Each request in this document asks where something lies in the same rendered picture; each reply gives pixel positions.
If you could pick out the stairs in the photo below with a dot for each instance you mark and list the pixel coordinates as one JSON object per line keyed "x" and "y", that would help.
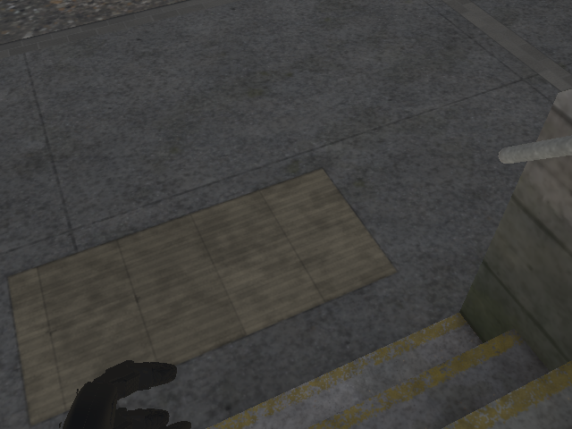
{"x": 441, "y": 377}

